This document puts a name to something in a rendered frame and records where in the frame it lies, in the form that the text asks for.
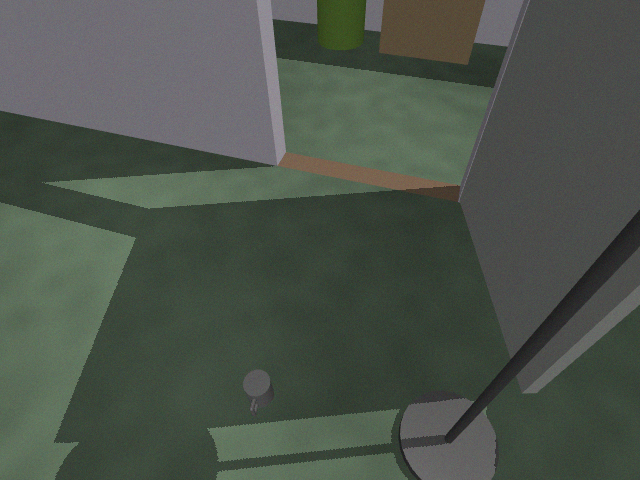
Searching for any floor lamp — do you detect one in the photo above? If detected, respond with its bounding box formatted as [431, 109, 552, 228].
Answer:
[398, 210, 640, 480]

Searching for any mug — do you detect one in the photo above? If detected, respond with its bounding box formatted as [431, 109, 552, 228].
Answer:
[243, 369, 274, 416]

